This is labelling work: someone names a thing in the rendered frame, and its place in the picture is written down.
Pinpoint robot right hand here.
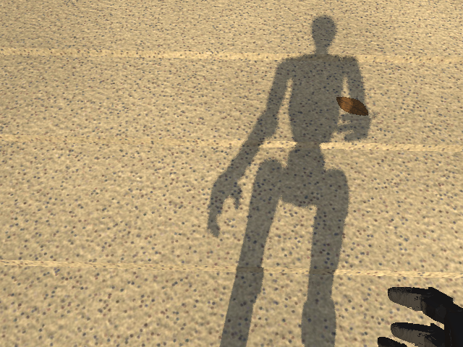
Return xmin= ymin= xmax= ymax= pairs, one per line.
xmin=378 ymin=287 xmax=463 ymax=347

